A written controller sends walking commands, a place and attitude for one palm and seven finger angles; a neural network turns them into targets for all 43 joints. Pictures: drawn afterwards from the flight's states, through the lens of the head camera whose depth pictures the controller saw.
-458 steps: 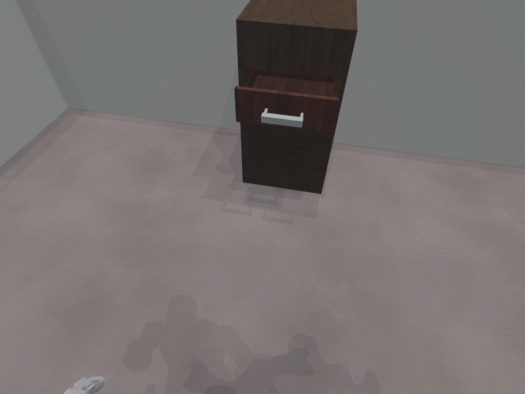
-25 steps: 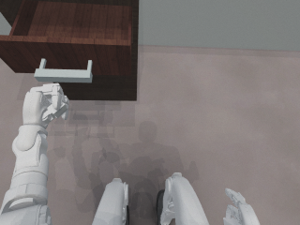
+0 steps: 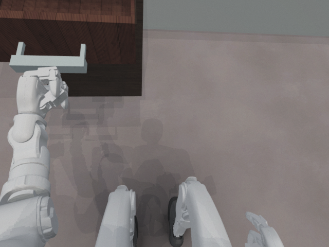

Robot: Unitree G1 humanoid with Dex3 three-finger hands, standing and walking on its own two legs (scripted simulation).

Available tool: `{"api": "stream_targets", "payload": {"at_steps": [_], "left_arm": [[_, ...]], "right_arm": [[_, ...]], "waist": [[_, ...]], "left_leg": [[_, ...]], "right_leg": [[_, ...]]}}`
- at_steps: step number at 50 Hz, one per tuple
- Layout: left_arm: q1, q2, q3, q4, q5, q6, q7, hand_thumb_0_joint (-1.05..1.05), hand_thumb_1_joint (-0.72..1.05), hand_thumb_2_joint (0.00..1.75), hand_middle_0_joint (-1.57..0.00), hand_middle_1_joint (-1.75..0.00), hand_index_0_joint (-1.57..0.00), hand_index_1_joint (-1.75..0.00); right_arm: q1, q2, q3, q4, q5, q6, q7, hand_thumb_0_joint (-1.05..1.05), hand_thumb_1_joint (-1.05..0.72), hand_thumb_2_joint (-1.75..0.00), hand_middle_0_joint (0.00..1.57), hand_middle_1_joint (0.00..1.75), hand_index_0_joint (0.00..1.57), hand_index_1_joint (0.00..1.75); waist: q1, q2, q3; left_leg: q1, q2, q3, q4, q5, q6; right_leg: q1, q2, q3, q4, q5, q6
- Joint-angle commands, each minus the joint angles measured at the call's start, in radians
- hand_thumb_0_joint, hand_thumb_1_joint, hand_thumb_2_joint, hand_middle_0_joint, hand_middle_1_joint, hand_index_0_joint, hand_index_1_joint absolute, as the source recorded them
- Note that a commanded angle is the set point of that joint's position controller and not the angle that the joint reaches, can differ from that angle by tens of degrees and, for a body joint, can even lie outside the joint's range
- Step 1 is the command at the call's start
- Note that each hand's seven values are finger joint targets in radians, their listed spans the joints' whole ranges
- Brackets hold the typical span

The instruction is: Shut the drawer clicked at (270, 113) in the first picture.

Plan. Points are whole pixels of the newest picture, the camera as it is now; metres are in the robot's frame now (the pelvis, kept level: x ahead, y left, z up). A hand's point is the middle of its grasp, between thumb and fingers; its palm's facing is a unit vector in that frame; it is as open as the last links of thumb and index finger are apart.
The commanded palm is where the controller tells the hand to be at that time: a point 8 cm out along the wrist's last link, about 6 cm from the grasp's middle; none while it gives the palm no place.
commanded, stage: bring the fist close to the handle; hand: left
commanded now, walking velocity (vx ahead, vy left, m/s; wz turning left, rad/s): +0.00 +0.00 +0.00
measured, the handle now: (51, 55) +0.55 +0.26 +0.00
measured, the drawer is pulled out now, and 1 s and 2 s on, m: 0.16 0.15 0.02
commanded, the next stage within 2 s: push the drawer shut in 0.38 s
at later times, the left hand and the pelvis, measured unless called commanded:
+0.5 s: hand (62, 93) +0.45 +0.22 +0.00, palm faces +0.04 -1.00 -0.04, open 3.3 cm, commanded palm +0.43 +0.26 +0.01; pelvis +0.00 -0.01 +0.00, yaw +0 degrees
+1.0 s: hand (61, 80) +0.48 +0.23 +0.00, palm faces +0.05 -1.00 -0.04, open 2.7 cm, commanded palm +0.49 +0.24 +0.01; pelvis -0.02 +0.00 -0.02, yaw +1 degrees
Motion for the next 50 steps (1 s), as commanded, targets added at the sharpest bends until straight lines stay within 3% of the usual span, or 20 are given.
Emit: {"api": "stream_targets", "payload": {"at_steps": [1, 3, 4, 8, 11, 13, 17, 22, 25, 27, 33, 36, 40, 42, 46, 49, 50], "left_arm": [[-0.322, 0.227, 0.027, -0.222, -0.009, -0.063, -0.002, 0.0, 0.9, 0.9, -1.4, -1.6, -1.4, -1.6], [-0.297, 0.244, 0.039, -0.283, -0.011, -0.063, -0.003, 0.0, 0.9, 0.9, -1.4, -1.6, -1.4, -1.6], [-0.278, 0.222, 0.023, -0.295, -0.015, -0.056, -0.003, 0.0, 0.9, 0.9, -1.4, -1.6, -1.4, -1.6], [-0.287, 0.211, 0.017, -0.268, -0.022, -0.02, 0.009, 0.0, 0.9, 0.9, -1.4, -1.6, -1.4, -1.6], [-0.272, 0.241, 0.048, -0.252, -0.02, -0.007, 0.02, 0.0, 0.9, 0.9, -1.4, -1.6, -1.4, -1.6], [-0.266, 0.26, 0.063, -0.263, -0.018, -0.018, 0.025, 0.0, 0.9, 0.9, -1.4, -1.6, -1.4, -1.6], [-0.296, 0.217, 0.02, -0.251, -0.016, -0.04, 0.019, 0.0, 0.9, 0.9, -1.4, -1.6, -1.4, -1.6], [-0.278, 0.238, 0.037, -0.191, -0.024, -0.041, -0.012, 0.0, 0.9, 0.9, -1.4, -1.6, -1.4, -1.6], [-0.294, 0.271, 0.057, -0.212, -0.026, -0.044, -0.023, 0.0, 0.9, 0.9, -1.4, -1.6, -1.4, -1.6], [-0.35, 0.252, 0.035, -0.227, -0.028, -0.051, -0.026, 0.0, 0.9, 0.9, -1.4, -1.6, -1.4, -1.6], [-0.448, 0.259, 0.02, -0.195, -0.008, -0.058, -0.013, 0.0, 0.9, 0.9, -1.4, -1.6, -1.4, -1.6], [-0.471, 0.252, 0.01, -0.088, 0.01, -0.034, -0.003, 0.0, 0.9, 0.9, -1.4, -1.6, -1.4, -1.6], [-0.574, 0.291, 0.027, -0.072, 0.03, -0.033, 0.013, 0.0, 0.9, 0.9, -1.4, -1.6, -1.4, -1.6], [-0.653, 0.268, -0.001, -0.056, 0.037, -0.038, 0.021, 0.0, 0.9, 0.9, -1.4, -1.6, -1.4, -1.6], [-0.759, 0.304, -0.001, -0.013, 0.053, -0.04, 0.03, 0.0, 0.9, 0.9, -1.4, -1.6, -1.4, -1.6], [-0.825, 0.345, 0.005, 0.0, 0.065, -0.042, 0.027, 0.0, 0.9, 0.9, -1.4, -1.6, -1.4, -1.6], [-0.837, 0.327, -0.018, 0.016, 0.07, -0.036, 0.025, 0.0, 0.9, 0.9, -1.4, -1.6, -1.4, -1.6]], "right_arm": [[0.133, -0.192, -0.074, -0.072, -0.005, -0.003, -0.012, 0.0, -0.9, -0.9, 0.2, 0.3, 0.2, 0.3], [0.141, -0.195, -0.08, -0.081, -0.002, 0.002, -0.008, 0.0, -0.9, -0.9, 0.2, 0.3, 0.2, 0.3], [0.138, -0.194, -0.082, -0.083, 0.0, 0.006, -0.005, 0.0, -0.9, -0.9, 0.2, 0.3, 0.2, 0.3], [0.134, -0.19, -0.076, -0.076, 0.007, 0.015, -0.01, 0.0, -0.9, -0.9, 0.2, 0.3, 0.2, 0.3], [0.131, -0.181, -0.069, -0.078, 0.009, 0.019, -0.014, 0.0, -0.9, -0.9, 0.2, 0.3, 0.2, 0.3], [0.131, -0.176, -0.067, -0.08, 0.008, 0.016, -0.015, 0.0, -0.9, -0.9, 0.2, 0.3, 0.2, 0.3], [0.123, -0.168, -0.064, -0.072, 0.006, 0.007, -0.017, 0.0, -0.9, -0.9, 0.2, 0.3, 0.2, 0.3], [0.128, -0.172, -0.065, -0.067, 0.008, 0.0, -0.019, 0.0, -0.9, -0.9, 0.2, 0.3, 0.2, 0.3], [0.126, -0.179, -0.065, -0.07, 0.007, 0.003, -0.019, 0.0, -0.9, -0.9, 0.2, 0.3, 0.2, 0.3], [0.126, -0.175, -0.066, -0.066, 0.006, -0.002, -0.021, 0.0, -0.9, -0.9, 0.2, 0.3, 0.2, 0.3], [0.15, -0.192, -0.069, -0.04, -0.004, -0.004, -0.02, 0.0, -0.9, -0.9, 0.2, 0.3, 0.2, 0.3], [0.152, -0.196, -0.062, -0.035, -0.003, 0.009, -0.022, 0.0, -0.9, -0.9, 0.2, 0.3, 0.2, 0.3], [0.17, -0.2, -0.059, -0.036, -0.008, 0.021, -0.021, 0.0, -0.9, -0.9, 0.2, 0.3, 0.2, 0.3], [0.177, -0.198, -0.058, -0.031, -0.009, 0.022, -0.022, 0.0, -0.9, -0.9, 0.2, 0.3, 0.2, 0.3], [0.19, -0.204, -0.05, -0.016, -0.014, 0.026, -0.026, 0.0, -0.9, -0.9, 0.2, 0.3, 0.2, 0.3], [0.196, -0.209, -0.042, -0.009, -0.017, 0.027, -0.03, 0.0, -0.9, -0.9, 0.2, 0.3, 0.2, 0.3], [0.199, -0.21, -0.042, -0.004, -0.017, 0.028, -0.029, 0.0, -0.9, -0.9, 0.2, 0.3, 0.2, 0.3]], "waist": [[0.0, 0.161, -0.591], [0.022, 0.203, -0.672], [0.021, 0.208, -0.683], [-0.007, 0.118, -0.595], [0.007, 0.095, -0.572], [0.019, 0.11, -0.586], [-0.006, 0.115, -0.547], [-0.003, 0.1, -0.539], [0.007, 0.128, -0.566], [-0.012, 0.14, -0.571], [-0.03, 0.192, -0.59], [-0.048, 0.146, -0.506], [-0.053, 0.182, -0.55], [-0.086, 0.171, -0.538], [-0.113, 0.167, -0.533], [-0.121, 0.215, -0.549], [-0.131, 0.218, -0.542]], "left_leg": [[0.357, -0.01, -0.094, -0.218, 0.42, -0.043], [0.436, -0.007, -0.107, -0.23, 0.5, -0.061], [0.452, -0.007, -0.107, -0.229, 0.519, -0.064], [0.361, -0.008, -0.099, -0.229, 0.435, -0.039], [0.283, -0.015, -0.075, -0.227, 0.37, -0.025], [0.283, -0.017, -0.07, -0.228, 0.372, -0.025], [0.275, -0.016, -0.068, -0.223, 0.349, -0.021], [0.233, -0.021, -0.054, -0.211, 0.336, -0.015], [0.252, -0.018, -0.057, -0.211, 0.35, -0.019], [0.275, -0.017, -0.064, -0.204, 0.367, -0.017], [0.361, -0.012, -0.093, -0.208, 0.401, -0.036], [0.303, -0.012, -0.095, -0.211, 0.338, -0.029], [0.316, -0.013, -0.104, -0.208, 0.331, -0.034], [0.309, -0.015, -0.112, -0.202, 0.302, -0.028], [0.257, -0.02, -0.108, -0.189, 0.232, -0.019], [0.26, -0.022, -0.113, -0.187, 0.207, -0.021], [0.264, -0.021, -0.118, -0.19, 0.188, -0.021]], "right_leg": [[0.359, 0.039, 0.069, -0.108, 0.185, -0.01], [0.369, 0.039, 0.063, -0.102, 0.216, -0.012], [0.366, 0.039, 0.063, -0.105, 0.225, -0.012], [0.389, 0.041, 0.066, -0.125, 0.209, -0.004], [0.447, 0.039, 0.085, -0.14, 0.192, -0.002], [0.465, 0.041, 0.088, -0.141, 0.197, -0.004], [0.437, 0.043, 0.091, -0.149, 0.177, -0.004], [0.47, 0.042, 0.106, -0.156, 0.187, -0.004], [0.47, 0.041, 0.105, -0.148, 0.194, -0.005], [0.44, 0.042, 0.097, -0.142, 0.204, -0.004], [0.353, 0.042, 0.07, -0.127, 0.179, -0.008], [0.324, 0.042, 0.066, -0.132, 0.135, -0.006], [0.3, 0.041, 0.064, -0.116, 0.124, -0.008], [0.27, 0.043, 0.062, -0.118, 0.107, -0.005], [0.272, 0.044, 0.071, -0.124, 0.07, -0.003], [0.253, 0.044, 0.072, -0.12, 0.054, -0.006], [0.237, 0.045, 0.07, -0.123, 0.044, -0.006]]}}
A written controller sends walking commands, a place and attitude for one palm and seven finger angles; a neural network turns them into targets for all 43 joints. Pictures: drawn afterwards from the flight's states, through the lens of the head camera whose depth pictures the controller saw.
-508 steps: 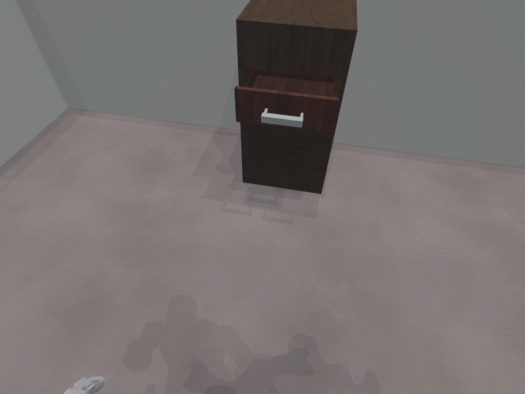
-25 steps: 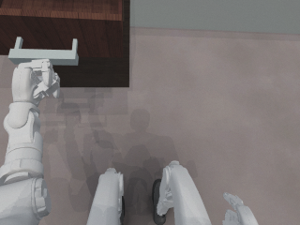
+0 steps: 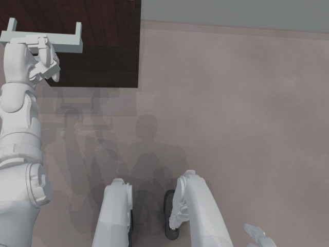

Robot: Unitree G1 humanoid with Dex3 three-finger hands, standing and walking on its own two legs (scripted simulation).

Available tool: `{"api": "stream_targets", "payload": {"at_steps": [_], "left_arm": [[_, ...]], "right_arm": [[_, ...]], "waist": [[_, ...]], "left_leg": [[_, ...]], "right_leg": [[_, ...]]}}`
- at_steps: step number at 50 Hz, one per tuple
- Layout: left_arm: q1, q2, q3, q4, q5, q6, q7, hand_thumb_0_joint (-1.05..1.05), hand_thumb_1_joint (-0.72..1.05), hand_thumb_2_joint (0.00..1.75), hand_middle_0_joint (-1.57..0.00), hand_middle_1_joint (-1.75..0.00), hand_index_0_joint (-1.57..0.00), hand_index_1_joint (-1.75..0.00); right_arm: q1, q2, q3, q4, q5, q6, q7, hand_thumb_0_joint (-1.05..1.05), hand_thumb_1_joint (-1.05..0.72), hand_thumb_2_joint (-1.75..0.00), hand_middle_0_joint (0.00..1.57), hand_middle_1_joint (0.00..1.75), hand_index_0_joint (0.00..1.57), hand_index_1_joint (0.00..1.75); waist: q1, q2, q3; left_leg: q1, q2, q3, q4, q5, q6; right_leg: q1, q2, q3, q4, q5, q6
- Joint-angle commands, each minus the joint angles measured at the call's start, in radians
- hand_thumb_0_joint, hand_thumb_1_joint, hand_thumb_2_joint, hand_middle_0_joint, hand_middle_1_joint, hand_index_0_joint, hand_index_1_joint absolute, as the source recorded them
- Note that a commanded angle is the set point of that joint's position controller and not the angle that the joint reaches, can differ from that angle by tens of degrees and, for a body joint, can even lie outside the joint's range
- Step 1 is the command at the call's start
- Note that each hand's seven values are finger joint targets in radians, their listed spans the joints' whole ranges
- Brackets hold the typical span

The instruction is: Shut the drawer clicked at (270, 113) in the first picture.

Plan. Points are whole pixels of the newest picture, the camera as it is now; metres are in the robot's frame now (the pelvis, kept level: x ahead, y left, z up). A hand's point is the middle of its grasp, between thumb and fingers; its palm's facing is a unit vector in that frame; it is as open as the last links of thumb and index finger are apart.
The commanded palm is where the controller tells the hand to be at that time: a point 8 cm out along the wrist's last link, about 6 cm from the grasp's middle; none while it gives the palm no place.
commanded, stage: push the drawer shut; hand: left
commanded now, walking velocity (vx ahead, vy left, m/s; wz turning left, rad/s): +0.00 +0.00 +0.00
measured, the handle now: (45, 33) +0.58 +0.26 +0.02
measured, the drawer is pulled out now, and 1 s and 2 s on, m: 0.15 0.02 0.00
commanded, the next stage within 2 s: pull the fist back off the drawer in 1.04 s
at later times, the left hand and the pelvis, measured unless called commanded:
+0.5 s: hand (56, 39) +0.56 +0.24 +0.03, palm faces +0.03 -1.00 -0.04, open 2.9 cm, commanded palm +0.58 +0.23 +0.02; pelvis -0.02 +0.01 -0.02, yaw -2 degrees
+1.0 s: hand (60, 15) +0.63 +0.23 +0.03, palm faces +0.06 -1.00 -0.05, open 3.0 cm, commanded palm +0.65 +0.20 +0.02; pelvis -0.01 +0.01 -0.02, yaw -4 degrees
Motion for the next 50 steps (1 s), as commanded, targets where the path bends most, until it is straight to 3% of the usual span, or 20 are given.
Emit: {"api": "stream_targets", "payload": {"at_steps": [1, 2, 4, 7, 9, 11, 15, 17, 22, 25, 33, 37, 40, 47, 50], "left_arm": [[-0.603, 0.237, -0.022, -0.19, 0.014, -0.03, 0.017, 0.0, 0.9, 0.9, -1.4, -1.6, -1.4, -1.6], [-0.624, 0.234, -0.032, -0.187, 0.016, -0.028, 0.017, 0.0, 0.9, 0.9, -1.4, -1.6, -1.4, -1.6], [-0.651, 0.292, 0.001, -0.177, 0.023, -0.021, 0.02, 0.0, 0.9, 0.9, -1.4, -1.6, -1.4, -1.6], [-0.698, 0.278, -0.025, -0.148, 0.029, -0.004, 0.023, 0.0, 0.9, 0.9, -1.4, -1.6, -1.4, -1.6], [-0.73, 0.339, 0.006, -0.147, 0.036, 0.003, 0.027, 0.0, 0.9, 0.9, -1.4, -1.6, -1.4, -1.6], [-0.732, 0.356, 0.012, -0.124, 0.043, 0.012, 0.026, 0.0, 0.9, 0.9, -1.4, -1.6, -1.4, -1.6], [-0.775, 0.373, 0.013, -0.123, 0.053, 0.02, 0.031, 0.0, 0.9, 0.9, -1.4, -1.6, -1.4, -1.6], [-0.787, 0.393, 0.017, -0.087, 0.064, 0.028, 0.032, 0.0, 0.9, 0.9, -1.4, -1.6, -1.4, -1.6], [-0.841, 0.458, 0.045, -0.093, 0.084, 0.04, 0.035, 0.0, 0.9, 0.9, -1.4, -1.6, -1.4, -1.6], [-0.873, 0.422, 0.008, -0.076, 0.098, 0.056, 0.039, 0.0, 0.9, 0.9, -1.4, -1.6, -1.4, -1.6], [-0.961, 0.462, 0.007, -0.065, 0.131, 0.087, 0.055, 0.0, 0.9, 0.9, -1.4, -1.6, -1.4, -1.6], [-1.0, 0.443, -0.023, -0.042, 0.15, 0.106, 0.062, 0.0, 0.9, 0.9, -1.4, -1.6, -1.4, -1.6], [-1.028, 0.481, -0.012, -0.045, 0.163, 0.118, 0.066, 0.0, 0.9, 0.9, -1.4, -1.6, -1.4, -1.6], [-1.063, 0.532, -0.011, 0.002, 0.193, 0.151, 0.059, 0.0, 0.9, 0.9, -1.4, -1.6, -1.4, -1.6], [-1.086, 0.578, -0.001, -0.016, 0.205, 0.162, 0.051, 0.0, 0.9, 0.9, -1.4, -1.6, -1.4, -1.6]], "right_arm": [[0.179, -0.215, -0.073, -0.035, -0.009, -0.012, -0.022, 0.0, -0.9, -0.9, 0.2, 0.3, 0.2, 0.3], [0.179, -0.215, -0.071, -0.036, -0.008, -0.014, -0.023, 0.0, -0.9, -0.9, 0.2, 0.3, 0.2, 0.3], [0.188, -0.223, -0.066, -0.031, -0.011, -0.012, -0.024, 0.0, -0.9, -0.9, 0.2, 0.3, 0.2, 0.3], [0.195, -0.22, -0.057, -0.032, -0.012, -0.012, -0.024, 0.0, -0.9, -0.9, 0.2, 0.3, 0.2, 0.3], [0.204, -0.227, -0.051, -0.032, -0.013, -0.011, -0.025, 0.0, -0.9, -0.9, 0.2, 0.3, 0.2, 0.3], [0.21, -0.228, -0.047, -0.033, -0.013, -0.008, -0.024, 0.0, -0.9, -0.9, 0.2, 0.3, 0.2, 0.3], [0.222, -0.233, -0.041, -0.031, -0.018, -0.004, -0.019, 0.0, -0.9, -0.9, 0.2, 0.3, 0.2, 0.3], [0.227, -0.235, -0.033, -0.036, -0.017, 0.0, -0.02, 0.0, -0.9, -0.9, 0.2, 0.3, 0.2, 0.3], [0.252, -0.242, -0.027, -0.039, -0.023, 0.01, -0.017, 0.0, -0.9, -0.9, 0.2, 0.3, 0.2, 0.3], [0.265, -0.246, -0.026, -0.028, -0.027, 0.02, -0.011, 0.0, -0.9, -0.9, 0.2, 0.3, 0.2, 0.3], [0.299, -0.255, -0.016, -0.022, -0.035, 0.045, -0.005, 0.0, -0.9, -0.9, 0.2, 0.3, 0.2, 0.3], [0.307, -0.249, -0.01, -0.025, -0.039, 0.059, -0.002, 0.0, -0.9, -0.9, 0.2, 0.3, 0.2, 0.3], [0.32, -0.251, -0.005, -0.025, -0.042, 0.07, 0.001, 0.0, -0.9, -0.9, 0.2, 0.3, 0.2, 0.3], [0.331, -0.244, 0.016, -0.041, -0.044, 0.093, 0.003, 0.0, -0.9, -0.9, 0.2, 0.3, 0.2, 0.3], [0.341, -0.249, 0.02, -0.049, -0.046, 0.105, 0.005, 0.0, -0.9, -0.9, 0.2, 0.3, 0.2, 0.3]], "waist": [[-0.11, 0.237, -0.559], [-0.115, 0.259, -0.555], [-0.111, 0.272, -0.582], [-0.138, 0.265, -0.561], [-0.138, 0.272, -0.57], [-0.141, 0.272, -0.577], [-0.151, 0.328, -0.58], [-0.163, 0.295, -0.554], [-0.17, 0.338, -0.587], [-0.189, 0.364, -0.574], [-0.22, 0.405, -0.58], [-0.24, 0.424, -0.553], [-0.247, 0.442, -0.576], [-0.275, 0.444, -0.547], [-0.278, 0.471, -0.6]], "left_leg": [[0.357, -0.009, -0.09, -0.249, 0.156, -0.016], [0.369, -0.008, -0.098, -0.253, 0.144, -0.017], [0.363, -0.008, -0.098, -0.245, 0.14, -0.017], [0.345, -0.008, -0.101, -0.246, 0.125, -0.011], [0.31, -0.007, -0.092, -0.235, 0.114, -0.006], [0.297, -0.006, -0.09, -0.227, 0.118, -0.003], [0.335, -0.001, -0.103, -0.23, 0.142, -0.011], [0.304, 0.001, -0.108, -0.231, 0.118, -0.006], [0.317, 0.003, -0.111, -0.218, 0.161, -0.008], [0.36, 0.012, -0.137, -0.228, 0.161, -0.021], [0.414, 0.021, -0.169, -0.222, 0.213, -0.034], [0.427, 0.024, -0.177, -0.22, 0.22, -0.035], [0.414, 0.022, -0.165, -0.202, 0.251, -0.03], [0.338, 0.022, -0.138, -0.168, 0.277, -0.006], [0.332, 0.021, -0.127, -0.144, 0.322, -0.002]], "right_leg": [[0.296, 0.058, 0.095, -0.161, 0.019, 0.004], [0.27, 0.06, 0.092, -0.156, 0.013, 0.002], [0.278, 0.058, 0.094, -0.153, 0.012, 0.001], [0.269, 0.061, 0.093, -0.158, 0.006, 0.003], [0.29, 0.062, 0.101, -0.159, -0.001, 0.004], [0.294, 0.064, 0.102, -0.159, -0.002, 0.004], [0.253, 0.064, 0.092, -0.149, 0.018, 0.002], [0.248, 0.068, 0.088, -0.145, 0.004, 0.002], [0.248, 0.068, 0.085, -0.135, 0.03, 0.001], [0.186, 0.067, 0.071, -0.126, 0.038, 0.001], [0.126, 0.068, 0.055, -0.112, 0.067, -0.001], [0.094, 0.067, 0.051, -0.112, 0.072, -0.002], [0.117, 0.069, 0.053, -0.112, 0.091, -0.002], [0.15, 0.076, 0.058, -0.111, 0.111, -0.003], [0.181, 0.079, 0.063, -0.104, 0.137, -0.003]]}}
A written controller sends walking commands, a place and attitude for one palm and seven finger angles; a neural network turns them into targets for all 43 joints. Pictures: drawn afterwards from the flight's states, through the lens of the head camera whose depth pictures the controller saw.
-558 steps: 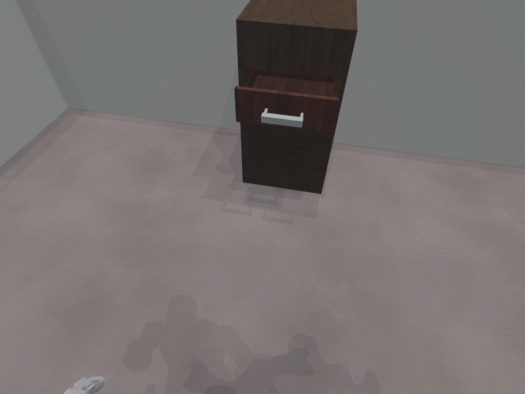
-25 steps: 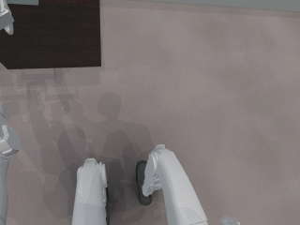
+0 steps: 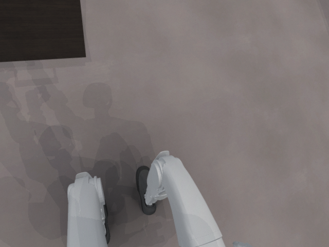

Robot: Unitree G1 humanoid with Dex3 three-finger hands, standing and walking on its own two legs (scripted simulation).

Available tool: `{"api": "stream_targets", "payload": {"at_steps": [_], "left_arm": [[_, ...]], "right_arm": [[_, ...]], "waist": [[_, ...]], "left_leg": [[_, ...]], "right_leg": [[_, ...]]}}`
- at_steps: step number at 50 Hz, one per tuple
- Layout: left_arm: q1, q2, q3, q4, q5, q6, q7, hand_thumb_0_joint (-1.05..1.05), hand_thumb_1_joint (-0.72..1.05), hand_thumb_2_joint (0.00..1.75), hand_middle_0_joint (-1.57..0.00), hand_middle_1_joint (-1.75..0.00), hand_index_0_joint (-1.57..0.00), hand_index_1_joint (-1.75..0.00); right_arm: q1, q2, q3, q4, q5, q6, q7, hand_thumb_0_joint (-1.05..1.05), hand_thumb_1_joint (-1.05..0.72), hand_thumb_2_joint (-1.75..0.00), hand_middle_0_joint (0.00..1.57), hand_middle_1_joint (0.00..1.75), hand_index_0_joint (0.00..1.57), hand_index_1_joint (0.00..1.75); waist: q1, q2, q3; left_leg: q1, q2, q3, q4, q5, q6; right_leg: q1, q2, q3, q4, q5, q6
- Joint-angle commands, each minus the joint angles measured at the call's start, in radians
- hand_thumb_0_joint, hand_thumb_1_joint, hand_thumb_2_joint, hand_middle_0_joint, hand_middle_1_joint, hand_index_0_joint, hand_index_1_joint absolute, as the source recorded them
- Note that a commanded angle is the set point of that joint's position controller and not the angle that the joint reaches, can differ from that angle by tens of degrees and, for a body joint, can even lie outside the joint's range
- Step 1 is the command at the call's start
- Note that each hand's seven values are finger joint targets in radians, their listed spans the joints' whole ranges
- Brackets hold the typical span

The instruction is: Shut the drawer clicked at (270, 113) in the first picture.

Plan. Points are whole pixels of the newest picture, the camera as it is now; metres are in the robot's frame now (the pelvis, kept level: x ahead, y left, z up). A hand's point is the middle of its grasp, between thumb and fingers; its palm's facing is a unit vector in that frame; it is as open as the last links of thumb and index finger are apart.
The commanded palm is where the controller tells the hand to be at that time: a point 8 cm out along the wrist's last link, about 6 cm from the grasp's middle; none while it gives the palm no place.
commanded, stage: push the drawer shut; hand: left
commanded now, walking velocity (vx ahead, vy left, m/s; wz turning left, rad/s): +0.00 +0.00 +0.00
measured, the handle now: out of the picture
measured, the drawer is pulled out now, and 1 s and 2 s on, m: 0.02 0.00 0.00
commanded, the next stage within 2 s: pull the fist back off the drawer in 0.04 s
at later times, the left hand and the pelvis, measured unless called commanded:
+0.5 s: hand out of the picture +0.63 +0.27 +0.04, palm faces +0.10 -0.99 -0.04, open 3.2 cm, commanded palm +0.61 +0.24 +0.05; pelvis +0.01 +0.01 +0.01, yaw -2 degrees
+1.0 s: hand out of the picture +0.59 +0.26 +0.05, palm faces +0.10 -1.00 -0.02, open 3.3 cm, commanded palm +0.55 +0.26 +0.07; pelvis +0.03 +0.01 +0.03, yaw +1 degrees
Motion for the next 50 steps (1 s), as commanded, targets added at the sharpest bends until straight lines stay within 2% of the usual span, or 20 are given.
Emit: {"api": "stream_targets", "payload": {"at_steps": [1, 7, 9, 10, 11, 15, 17, 20, 22, 25, 29, 31, 34, 38, 41, 42, 45, 47, 49, 50], "left_arm": [[-0.544, 0.182, -0.01, -0.254, 0.006, -0.04, 0.003, 0.0, 0.9, 0.9, -1.4, -1.6, -1.4, -1.6], [-0.565, 0.223, 0.0, -0.239, 0.021, -0.003, -0.011, 0.0, 0.9, 0.9, -1.4, -1.6, -1.4, -1.6], [-0.529, 0.269, 0.034, -0.263, 0.026, 0.007, -0.016, 0.0, 0.9, 0.9, -1.4, -1.6, -1.4, -1.6], [-0.489, 0.26, 0.038, -0.274, 0.022, 0.015, -0.023, 0.0, 0.9, 0.9, -1.4, -1.6, -1.4, -1.6], [-0.454, 0.241, 0.036, -0.278, 0.016, 0.024, -0.03, 0.0, 0.9, 0.9, -1.4, -1.6, -1.4, -1.6], [-0.381, 0.22, 0.046, -0.313, -0.009, 0.048, -0.05, 0.0, 0.9, 0.9, -1.4, -1.6, -1.4, -1.6], [-0.348, 0.244, 0.082, -0.335, -0.017, 0.051, -0.048, 0.0, 0.9, 0.9, -1.4, -1.6, -1.4, -1.6], [-0.294, 0.258, 0.132, -0.445, -0.045, 0.031, -0.045, 0.0, 0.9, 0.9, -1.4, -1.6, -1.4, -1.6], [-0.213, 0.251, 0.163, -0.492, -0.066, 0.014, -0.044, 0.0, 0.9, 0.9, -1.4, -1.6, -1.4, -1.6], [-0.127, 0.187, 0.156, -0.5, -0.095, 0.006, -0.042, 0.0, 0.9, 0.9, -1.4, -1.6, -1.4, -1.6], [-0.053, 0.129, 0.14, -0.501, -0.111, -0.006, -0.036, 0.0, 0.9, 0.9, -1.4, -1.6, -1.4, -1.6], [-0.016, 0.075, 0.122, -0.484, -0.125, -0.018, -0.033, 0.0, 0.9, 0.9, -1.4, -1.6, -1.4, -1.6], [-0.001, 0.033, 0.105, -0.509, -0.136, -0.055, -0.029, 0.0, 0.9, 0.9, -1.4, -1.6, -1.4, -1.6], [-0.006, -0.05, 0.052, -0.53, -0.146, -0.106, -0.025, 0.0, 0.9, 0.9, -1.4, -1.6, -1.4, -1.6], [-0.033, -0.058, 0.05, -0.483, -0.145, -0.132, -0.016, 0.0, 0.9, 0.9, -1.4, -1.6, -1.4, -1.6], [-0.059, -0.059, 0.049, -0.488, -0.146, -0.143, -0.013, 0.0, 0.9, 0.9, -1.4, -1.6, -1.4, -1.6], [-0.041, -0.05, 0.055, -0.425, -0.132, -0.151, -0.005, 0.0, 0.9, 0.9, -1.4, -1.6, -1.4, -1.6], [-0.051, -0.068, 0.039, -0.416, -0.124, -0.158, -0.002, 0.0, 0.9, 0.9, -1.4, -1.6, -1.4, -1.6], [0.067, 0.031, 0.128, -0.588, -0.143, -0.164, -0.007, 0.0, 0.9, 0.9, -1.4, -1.6, -1.4, -1.6], [0.15, 0.036, 0.138, -0.68, -0.159, -0.156, -0.015, 0.0, 0.9, 0.9, -1.4, -1.6, -1.4, -1.6]], "right_arm": [[0.272, -0.252, -0.078, 0.004, -0.009, 0.025, -0.015, 0.0, -0.9, -0.9, 0.2, 0.3, 0.2, 0.3], [0.28, -0.254, -0.067, -0.01, -0.009, 0.046, -0.009, 0.0, -0.9, -0.9, 0.2, 0.3, 0.2, 0.3], [0.293, -0.258, -0.065, -0.024, -0.011, 0.057, -0.008, 0.0, -0.9, -0.9, 0.2, 0.3, 0.2, 0.3], [0.292, -0.255, -0.067, -0.032, -0.009, 0.06, -0.003, 0.0, -0.9, -0.9, 0.2, 0.3, 0.2, 0.3], [0.29, -0.256, -0.07, -0.037, -0.007, 0.065, 0.0, 0.0, -0.9, -0.9, 0.2, 0.3, 0.2, 0.3], [0.287, -0.253, -0.075, -0.052, 0.002, 0.073, 0.004, 0.0, -0.9, -0.9, 0.2, 0.3, 0.2, 0.3], [0.287, -0.251, -0.076, -0.056, 0.005, 0.07, 0.007, 0.0, -0.9, -0.9, 0.2, 0.3, 0.2, 0.3], [0.285, -0.249, -0.091, -0.063, 0.007, 0.068, 0.015, 0.0, -0.9, -0.9, 0.2, 0.3, 0.2, 0.3], [0.278, -0.245, -0.098, -0.071, 0.009, 0.067, 0.022, 0.0, -0.9, -0.9, 0.2, 0.3, 0.2, 0.3], [0.267, -0.24, -0.109, -0.066, 0.013, 0.064, 0.027, 0.0, -0.9, -0.9, 0.2, 0.3, 0.2, 0.3], [0.253, -0.237, -0.122, -0.056, 0.02, 0.053, 0.028, 0.0, -0.9, -0.9, 0.2, 0.3, 0.2, 0.3], [0.246, -0.233, -0.13, -0.05, 0.022, 0.047, 0.027, 0.0, -0.9, -0.9, 0.2, 0.3, 0.2, 0.3], [0.232, -0.229, -0.139, -0.042, 0.022, 0.036, 0.026, 0.0, -0.9, -0.9, 0.2, 0.3, 0.2, 0.3], [0.219, -0.227, -0.157, -0.024, 0.019, 0.027, 0.022, 0.0, -0.9, -0.9, 0.2, 0.3, 0.2, 0.3], [0.213, -0.224, -0.161, -0.006, 0.016, 0.026, 0.014, 0.0, -0.9, -0.9, 0.2, 0.3, 0.2, 0.3], [0.211, -0.221, -0.16, -0.004, 0.013, 0.026, 0.012, 0.0, -0.9, -0.9, 0.2, 0.3, 0.2, 0.3], [0.2, -0.219, -0.156, -0.005, 0.011, 0.032, 0.007, 0.0, -0.9, -0.9, 0.2, 0.3, 0.2, 0.3], [0.192, -0.214, -0.155, -0.011, 0.009, 0.035, 0.007, 0.0, -0.9, -0.9, 0.2, 0.3, 0.2, 0.3], [0.193, -0.218, -0.163, -0.056, 0.017, 0.043, 0.012, 0.0, -0.9, -0.9, 0.2, 0.3, 0.2, 0.3], [0.183, -0.212, -0.169, -0.085, 0.025, 0.045, 0.018, 0.0, -0.9, -0.9, 0.2, 0.3, 0.2, 0.3]], "waist": [[-0.075, 0.481, -0.677], [-0.093, 0.495, -0.646], [-0.069, 0.501, -0.685], [-0.053, 0.527, -0.703], [-0.047, 0.505, -0.714], [-0.027, 0.459, -0.675], [-0.011, 0.444, -0.679], [0.028, 0.464, -0.779], [0.051, 0.458, -0.806], [0.059, 0.384, -0.747], [0.076, 0.372, -0.692], [0.074, 0.322, -0.669], [0.085, 0.353, -0.681], [0.08, 0.376, -0.684], [0.071, 0.35, -0.668], [0.068, 0.373, -0.659], [0.075, 0.335, -0.652], [0.072, 0.356, -0.657], [0.161, 0.4, -0.849], [0.195, 0.418, -0.95]], "left_leg": [[0.55, 0.007, -0.089, -0.217, 0.318, -0.015], [0.527, 0.011, -0.086, -0.2, 0.325, -0.008], [0.543, 0.01, -0.088, -0.205, 0.357, -0.011], [0.568, 0.011, -0.087, -0.209, 0.379, -0.016], [0.578, 0.014, -0.09, -0.213, 0.384, -0.018], [0.555, 0.019, -0.083, -0.234, 0.355, -0.014], [0.548, 0.021, -0.082, -0.244, 0.342, -0.013], [0.625, 0.024, -0.089, -0.249, 0.423, -0.026], [0.669, 0.029, -0.095, -0.256, 0.479, -0.034], [0.636, 0.033, -0.083, -0.27, 0.458, -0.027], [0.654, 0.036, -0.09, -0.301, 0.445, -0.038], [0.644, 0.034, -0.087, -0.304, 0.425, -0.035], [0.694, 0.032, -0.094, -0.314, 0.457, -0.05], [0.796, 0.035, -0.119, -0.324, 0.528, -0.076], [0.783, 0.029, -0.114, -0.309, 0.544, -0.078], [0.795, 0.027, -0.112, -0.309, 0.555, -0.078], [0.748, 0.022, -0.098, -0.299, 0.53, -0.07], [0.753, 0.02, -0.094, -0.297, 0.539, -0.068], [0.871, 0.022, -0.086, -0.328, 0.682, -0.081], [0.932, 0.019, -0.076, -0.349, 0.755, -0.084]], "right_leg": [[0.335, 0.059, 0.097, -0.119, 0.1, -0.01], [0.324, 0.064, 0.094, -0.112, 0.112, -0.011], [0.364, 0.065, 0.089, -0.107, 0.13, -0.012], [0.365, 0.067, 0.086, -0.107, 0.138, -0.014], [0.365, 0.069, 0.083, -0.106, 0.138, -0.014], [0.386, 0.073, 0.084, -0.121, 0.123, -0.008], [0.403, 0.072, 0.086, -0.123, 0.116, -0.009], [0.435, 0.072, 0.087, -0.119, 0.149, -0.009], [0.445, 0.073, 0.089, -0.119, 0.171, -0.012], [0.471, 0.074, 0.094, -0.142, 0.16, -0.005], [0.452, 0.071, 0.091, -0.153, 0.139, -0.006], [0.455, 0.071, 0.094, -0.162, 0.131, -0.004], [0.435, 0.067, 0.093, -0.16, 0.134, -0.006], [0.38, 0.059, 0.087, -0.162, 0.146, -0.006], [0.385, 0.057, 0.088, -0.161, 0.156, -0.005], [0.373, 0.054, 0.09, -0.162, 0.156, -0.006], [0.402, 0.055, 0.092, -0.158, 0.151, -0.007], [0.394, 0.052, 0.096, -0.156, 0.152, -0.009], [0.543, 0.053, 0.109, -0.176, 0.23, -0.009], [0.632, 0.056, 0.119, -0.198, 0.289, -0.01]]}}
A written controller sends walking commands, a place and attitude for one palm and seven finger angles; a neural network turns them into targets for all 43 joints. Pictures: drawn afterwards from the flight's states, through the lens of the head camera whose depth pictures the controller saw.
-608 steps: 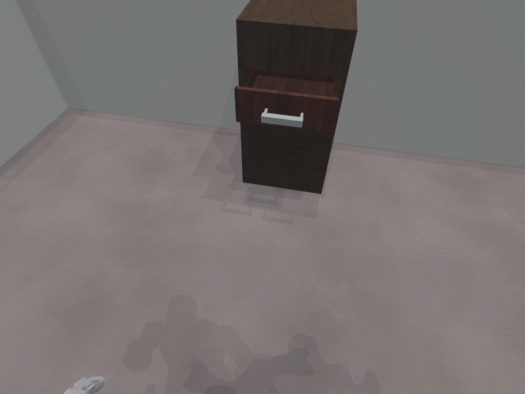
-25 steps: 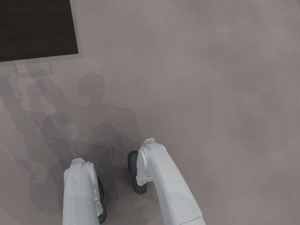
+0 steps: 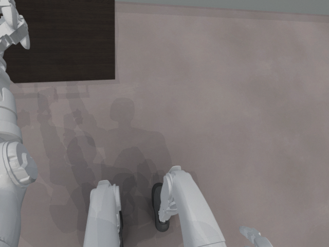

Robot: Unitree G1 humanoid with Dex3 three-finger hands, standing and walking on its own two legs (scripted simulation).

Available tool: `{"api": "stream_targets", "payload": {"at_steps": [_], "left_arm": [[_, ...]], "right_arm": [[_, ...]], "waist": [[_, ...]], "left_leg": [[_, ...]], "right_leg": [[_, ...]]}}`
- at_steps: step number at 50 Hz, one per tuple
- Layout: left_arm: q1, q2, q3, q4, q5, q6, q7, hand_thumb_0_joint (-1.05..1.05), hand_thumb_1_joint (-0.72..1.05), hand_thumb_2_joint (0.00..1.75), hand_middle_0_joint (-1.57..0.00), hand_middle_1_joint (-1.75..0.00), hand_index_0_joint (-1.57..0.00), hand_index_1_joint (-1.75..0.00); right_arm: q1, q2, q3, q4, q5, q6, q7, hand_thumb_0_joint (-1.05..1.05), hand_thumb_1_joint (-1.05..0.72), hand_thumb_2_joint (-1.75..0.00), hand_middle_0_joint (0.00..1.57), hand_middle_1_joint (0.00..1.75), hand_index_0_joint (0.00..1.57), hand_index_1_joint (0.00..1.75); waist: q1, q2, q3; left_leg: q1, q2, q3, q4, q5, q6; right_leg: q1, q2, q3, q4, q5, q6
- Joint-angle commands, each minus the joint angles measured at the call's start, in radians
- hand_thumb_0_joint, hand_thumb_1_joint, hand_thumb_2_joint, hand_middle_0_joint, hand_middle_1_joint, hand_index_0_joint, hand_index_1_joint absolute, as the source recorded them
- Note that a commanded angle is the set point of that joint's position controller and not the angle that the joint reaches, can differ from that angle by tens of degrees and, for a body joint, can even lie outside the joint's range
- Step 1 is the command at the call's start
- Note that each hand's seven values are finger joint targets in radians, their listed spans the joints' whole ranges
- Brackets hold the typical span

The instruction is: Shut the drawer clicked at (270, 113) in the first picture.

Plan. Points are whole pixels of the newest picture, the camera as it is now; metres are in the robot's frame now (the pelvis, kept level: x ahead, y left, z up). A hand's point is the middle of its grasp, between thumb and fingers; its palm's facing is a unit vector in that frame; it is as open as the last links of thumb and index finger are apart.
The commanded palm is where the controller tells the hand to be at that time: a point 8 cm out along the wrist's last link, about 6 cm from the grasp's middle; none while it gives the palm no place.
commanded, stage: draw the hand back to the body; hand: left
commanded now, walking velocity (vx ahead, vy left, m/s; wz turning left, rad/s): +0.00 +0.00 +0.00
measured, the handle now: out of the picture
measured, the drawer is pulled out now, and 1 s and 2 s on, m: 0.00 0.00 0.00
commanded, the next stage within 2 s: step back with the hand held close in 1.32 s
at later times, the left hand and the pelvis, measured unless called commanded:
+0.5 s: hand out of the picture +0.38 +0.24 +0.17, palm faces +0.09 -0.99 -0.11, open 3.3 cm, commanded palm +0.34 +0.29 +0.19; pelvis +0.04 +0.00 +0.13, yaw +4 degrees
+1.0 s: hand out of the picture +0.28 +0.25 +0.32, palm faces +0.40 -0.84 -0.36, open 3.3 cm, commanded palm +0.22 +0.28 +0.34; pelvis +0.08 -0.01 +0.20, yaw +5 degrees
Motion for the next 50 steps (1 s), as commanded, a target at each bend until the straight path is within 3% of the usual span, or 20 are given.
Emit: {"api": "stream_targets", "payload": {"at_steps": [1, 2, 4, 7, 10, 11, 13, 17, 21, 22, 23, 24, 26, 28, 31, 32, 34, 38, 45, 50], "left_arm": [[-0.14, 0.32, 0.105, -0.521, -0.061, -0.06, -0.018, 0.0, 0.9, 0.9, -1.4, -1.6, -1.4, -1.6], [-0.035, 0.287, 0.082, -0.581, -0.076, -0.034, -0.026, 0.0, 0.9, 0.9, -1.4, -1.6, -1.4, -1.6], [0.102, 0.212, 0.047, -0.698, -0.124, 0.033, -0.034, 0.0, 0.9, 0.9, -1.4, -1.6, -1.4, -1.6], [0.22, 0.15, 0.038, -0.813, -0.191, 0.109, -0.02, 0.0, 0.9, 0.9, -1.4, -1.6, -1.4, -1.6], [0.263, 0.084, 0.035, -0.815, -0.23, 0.11, 0.027, 0.0, 0.9, 0.9, -1.4, -1.6, -1.4, -1.6], [0.289, 0.075, 0.038, -0.812, -0.234, 0.095, 0.039, 0.0, 0.9, 0.9, -1.4, -1.6, -1.4, -1.6], [0.338, 0.008, -0.023, -0.793, -0.228, 0.059, 0.047, 0.0, 0.9, 0.9, -1.4, -1.6, -1.4, -1.6], [0.479, -0.132, -0.175, -0.732, -0.215, 0.033, -0.007, 0.0, 0.9, 0.9, -1.4, -1.6, -1.4, -1.6], [0.577, -0.108, -0.158, -0.781, -0.249, 0.045, -0.054, 0.0, 0.9, 0.9, -1.4, -1.6, -1.4, -1.6], [0.6, -0.089, -0.143, -0.835, -0.26, 0.038, -0.054, 0.0, 0.9, 0.9, -1.4, -1.6, -1.4, -1.6], [0.68, 0.035, -0.123, -0.852, -0.109, 0.107, 0.096, 0.0, 0.9, 0.9, -1.4, -1.6, -1.4, -1.6], [0.687, -0.058, -0.173, -0.953, -0.102, 0.14, 0.174, 0.0, 0.9, 0.9, -1.4, -1.6, -1.4, -1.6], [0.801, -0.108, -0.198, -1.04, -0.089, 0.184, 0.25, 0.0, 0.9, 0.9, -1.4, -1.6, -1.4, -1.6], [0.829, -0.083, -0.184, -1.138, -0.071, 0.211, 0.311, 0.0, 0.9, 0.9, -1.4, -1.6, -1.4, -1.6], [0.908, -0.107, -0.201, -1.213, -0.057, 0.244, 0.363, 0.0, 0.9, 0.9, -1.4, -1.6, -1.4, -1.6], [0.92, -0.103, -0.2, -1.223, -0.056, 0.254, 0.372, 0.0, 0.9, 0.9, -1.4, -1.6, -1.4, -1.6], [0.956, -0.14, -0.227, -1.267, -0.051, 0.27, 0.38, 0.0, 0.9, 0.9, -1.4, -1.6, -1.4, -1.6], [1.094, -0.177, -0.239, -1.341, -0.051, 0.29, 0.38, 0.0, 0.9, 0.9, -1.4, -1.6, -1.4, -1.6], [1.293, -0.143, -0.148, -1.525, -0.059, 0.299, 0.367, 0.0, 0.9, 0.9, -1.4, -1.6, -1.4, -1.6], [1.394, -0.127, -0.096, -1.698, -0.06, 0.281, 0.369, 0.0, 0.9, 0.9, -1.4, -1.6, -1.4, -1.6]], "right_arm": [[0.238, -0.204, -0.091, -0.087, 0.017, 0.016, -0.001, 0.0, -0.9, -0.9, 0.2, 0.3, 0.2, 0.3], [0.228, -0.197, -0.095, -0.11, 0.028, 0.016, 0.003, 0.0, -0.9, -0.9, 0.2, 0.3, 0.2, 0.3], [0.204, -0.183, -0.101, -0.128, 0.053, 0.012, 0.008, 0.0, -0.9, -0.9, 0.2, 0.3, 0.2, 0.3], [0.148, -0.166, -0.098, -0.144, 0.085, -0.021, -0.009, 0.0, -0.9, -0.9, 0.2, 0.3, 0.2, 0.3], [0.13, -0.15, -0.1, -0.107, 0.089, -0.072, -0.033, 0.0, -0.9, -0.9, 0.2, 0.3, 0.2, 0.3], [0.13, -0.146, -0.101, -0.095, 0.088, -0.087, -0.042, 0.0, -0.9, -0.9, 0.2, 0.3, 0.2, 0.3], [0.127, -0.139, -0.099, -0.077, 0.082, -0.114, -0.053, 0.0, -0.9, -0.9, 0.2, 0.3, 0.2, 0.3], [0.119, -0.134, -0.103, -0.087, 0.089, -0.14, -0.064, 0.0, -0.9, -0.9, 0.2, 0.3, 0.2, 0.3], [0.082, -0.138, -0.108, -0.133, 0.1, -0.144, -0.08, 0.0, -0.9, -0.9, 0.2, 0.3, 0.2, 0.3], [0.07, -0.137, -0.107, -0.149, 0.102, -0.147, -0.085, 0.0, -0.9, -0.9, 0.2, 0.3, 0.2, 0.3], [0.017, -0.117, -0.118, -0.163, 0.095, -0.116, -0.091, 0.0, -0.9, -0.9, 0.2, 0.3, 0.2, 0.3], [0.012, -0.095, -0.113, -0.193, 0.095, -0.111, -0.1, 0.0, -0.9, -0.9, 0.2, 0.3, 0.2, 0.3], [-0.002, -0.087, -0.11, -0.208, 0.093, -0.112, -0.114, 0.0, -0.9, -0.9, 0.2, 0.3, 0.2, 0.3], [-0.007, -0.083, -0.105, -0.214, 0.089, -0.117, -0.131, 0.0, -0.9, -0.9, 0.2, 0.3, 0.2, 0.3], [-0.015, -0.077, -0.101, -0.216, 0.085, -0.136, -0.148, 0.0, -0.9, -0.9, 0.2, 0.3, 0.2, 0.3], [-0.021, -0.078, -0.098, -0.213, 0.086, -0.141, -0.153, 0.0, -0.9, -0.9, 0.2, 0.3, 0.2, 0.3], [-0.035, -0.073, -0.093, -0.205, 0.085, -0.156, -0.156, 0.0, -0.9, -0.9, 0.2, 0.3, 0.2, 0.3], [-0.058, -0.065, -0.085, -0.183, 0.083, -0.186, -0.155, 0.0, -0.9, -0.9, 0.2, 0.3, 0.2, 0.3], [-0.104, -0.053, -0.08, -0.153, 0.07, -0.226, -0.138, 0.0, -0.9, -0.9, 0.2, 0.3, 0.2, 0.3], [-0.116, -0.036, -0.077, -0.141, 0.059, -0.262, -0.13, 0.0, -0.9, -0.9, 0.2, 0.3, 0.2, 0.3]], "waist": [[0.12, 0.395, -0.962], [0.137, 0.404, -0.989], [0.137, 0.301, -0.913], [0.123, 0.143, -0.784], [0.108, 0.077, -0.631], [0.11, 0.063, -0.589], [0.116, 0.111, -0.519], [0.121, 0.11, -0.366], [0.16, 0.069, -0.316], [0.176, 0.113, -0.323], [0.247, 0.139, -0.385], [0.221, 0.16, -0.33], [0.229, 0.156, -0.274], [0.227, 0.137, -0.264], [0.226, 0.068, -0.216], [0.225, 0.037, -0.188], [0.233, 0.089, -0.157], [0.254, 0.064, -0.113], [0.285, 0.001, -0.03], [0.3, 0.064, -0.021]], "left_leg": [[0.801, 0.017, -0.091, -0.292, 0.872, -0.091], [0.84, 0.019, -0.089, -0.316, 0.926, -0.095], [0.819, 0.021, -0.075, -0.372, 0.885, -0.076], [0.697, 0.011, -0.04, -0.446, 0.666, -0.031], [0.614, -0.001, -0.001, -0.502, 0.482, -0.016], [0.62, -0.001, 0.004, -0.523, 0.457, -0.018], [0.684, -0.008, 0.012, -0.569, 0.437, -0.026], [0.787, -0.015, 0.021, -0.661, 0.414, -0.031], [0.87, -0.02, 0.024, -0.748, 0.43, -0.031], [0.909, -0.022, 0.025, -0.761, 0.477, -0.032], [1.027, -0.023, 0.029, -0.835, 0.519, -0.044], [1.078, -0.016, 0.018, -0.87, 0.555, -0.058], [1.111, 0.0, 0.011, -0.903, 0.593, -0.064], [1.166, 0.013, -0.005, -0.935, 0.673, -0.069], [1.197, 0.02, 0.007, -0.983, 0.692, -0.06], [1.207, 0.021, 0.006, -0.998, 0.69, -0.053], [1.264, 0.022, 0.005, -1.038, 0.721, -0.062], [1.352, 0.026, 0.011, -1.098, 0.793, -0.063], [1.413, 0.023, 0.037, -1.185, 0.828, -0.052], [1.459, 0.014, 0.046, -1.219, 0.839, -0.05]], "right_leg": [[0.559, 0.042, 0.096, -0.151, 0.394, -0.025], [0.602, 0.043, 0.098, -0.17, 0.421, -0.028], [0.694, 0.047, 0.092, -0.239, 0.45, -0.016], [0.83, 0.048, 0.113, -0.326, 0.437, -0.005], [0.896, 0.045, 0.139, -0.408, 0.349, 0.01], [0.903, 0.044, 0.137, -0.426, 0.325, 0.011], [0.887, 0.044, 0.13, -0.46, 0.286, 0.007], [0.892, 0.046, 0.112, -0.54, 0.25, -0.002], [1.0, 0.04, 0.105, -0.611, 0.265, -0.006], [1.029, 0.038, 0.105, -0.613, 0.302, -0.012], [1.096, 0.011, 0.145, -0.654, 0.274, -0.029], [1.079, 0.014, 0.13, -0.671, 0.293, -0.026], [1.109, 0.007, 0.124, -0.699, 0.311, -0.022], [1.162, 0.007, 0.119, -0.725, 0.356, -0.019], [1.259, -0.002, 0.122, -0.781, 0.399, -0.012], [1.281, 0.001, 0.123, -0.803, 0.412, -0.013], [1.308, -0.004, 0.12, -0.836, 0.423, -0.013], [1.394, -0.006, 0.116, -0.904, 0.479, -0.013], [1.524, -0.009, 0.119, -1.003, 0.565, -0.009], [1.579, -0.01, 0.127, -1.046, 0.589, -0.01]]}}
